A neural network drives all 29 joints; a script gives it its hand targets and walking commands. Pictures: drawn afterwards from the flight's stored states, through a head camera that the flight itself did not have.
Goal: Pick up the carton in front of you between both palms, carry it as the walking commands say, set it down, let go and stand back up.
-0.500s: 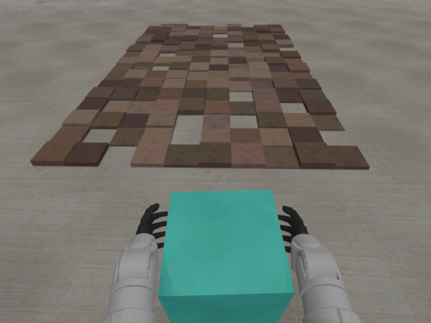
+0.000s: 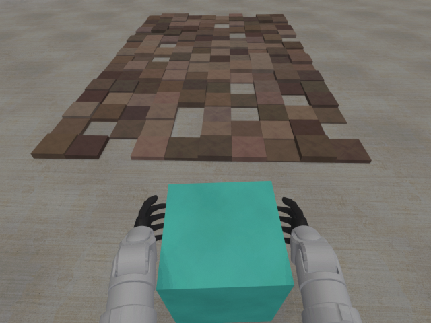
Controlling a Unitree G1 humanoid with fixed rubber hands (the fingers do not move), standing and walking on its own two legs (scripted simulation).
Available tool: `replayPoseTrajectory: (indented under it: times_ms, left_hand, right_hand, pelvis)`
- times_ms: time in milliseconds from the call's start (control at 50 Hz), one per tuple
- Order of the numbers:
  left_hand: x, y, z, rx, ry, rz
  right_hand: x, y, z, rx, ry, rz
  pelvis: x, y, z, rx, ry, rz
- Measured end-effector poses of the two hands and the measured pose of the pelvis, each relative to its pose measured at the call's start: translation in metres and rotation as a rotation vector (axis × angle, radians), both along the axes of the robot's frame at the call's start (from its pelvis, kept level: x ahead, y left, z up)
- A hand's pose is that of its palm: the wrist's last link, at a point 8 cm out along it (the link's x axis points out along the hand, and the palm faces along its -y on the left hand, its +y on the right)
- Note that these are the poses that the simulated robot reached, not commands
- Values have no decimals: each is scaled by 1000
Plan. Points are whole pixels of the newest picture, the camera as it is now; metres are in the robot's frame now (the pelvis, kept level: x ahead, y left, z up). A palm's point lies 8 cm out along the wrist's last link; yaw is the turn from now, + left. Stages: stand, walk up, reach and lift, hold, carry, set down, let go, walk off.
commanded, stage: reach and lift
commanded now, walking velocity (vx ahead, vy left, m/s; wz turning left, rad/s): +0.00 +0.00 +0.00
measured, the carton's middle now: (222, 255) +0.29 +0.00 -0.05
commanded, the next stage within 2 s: hold in 0.40 s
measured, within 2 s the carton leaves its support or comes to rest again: neither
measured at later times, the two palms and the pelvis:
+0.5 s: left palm (141, 229) +0.30 +0.15 +0.05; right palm (300, 230) +0.29 -0.15 +0.04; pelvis +0.01 +0.00 +0.00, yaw +0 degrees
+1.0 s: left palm (139, 230) +0.29 +0.15 +0.06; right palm (301, 229) +0.29 -0.15 +0.05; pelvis +0.00 +0.00 +0.00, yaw +0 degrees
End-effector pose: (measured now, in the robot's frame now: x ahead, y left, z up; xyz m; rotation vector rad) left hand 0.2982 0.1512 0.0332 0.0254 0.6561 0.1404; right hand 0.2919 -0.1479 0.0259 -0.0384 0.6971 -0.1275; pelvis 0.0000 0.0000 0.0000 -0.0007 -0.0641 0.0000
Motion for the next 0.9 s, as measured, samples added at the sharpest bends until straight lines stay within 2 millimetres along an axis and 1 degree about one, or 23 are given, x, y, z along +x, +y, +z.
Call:
replayPoseTrajectory:
  times_ms: [180, 340, 440, 580, 740, 900]
  left_hand:
    - [2, 1, 3, 7, 3, -7]
    - [1, 2, 7, 9, 3, -11]
    - [-1, 2, 11, 8, -4, -10]
    - [-5, 3, 25, 3, -31, -3]
    - [-10, 3, 24, 0, -8, 3]
    - [-9, 2, 25, -4, -16, 8]
  right_hand:
    - [1, 1, 4, -11, 3, 6]
    - [0, 2, 7, -14, 3, 6]
    - [-2, 2, 11, -13, -4, 3]
    - [-5, 3, 26, -10, -31, 5]
    - [-9, 3, 24, -6, -8, 4]
    - [-8, 2, 25, 1, -16, 0]
  pelvis:
    - [8, 1, 2, 0, -7, 1]
    - [10, 2, 3, 0, -17, 0]
    - [8, 3, 3, 0, -24, -1]
    - [6, 3, 3, 0, -45, -2]
    - [-2, 2, 2, -1, -61, -2]
    - [-6, 1, 2, 0, -60, -1]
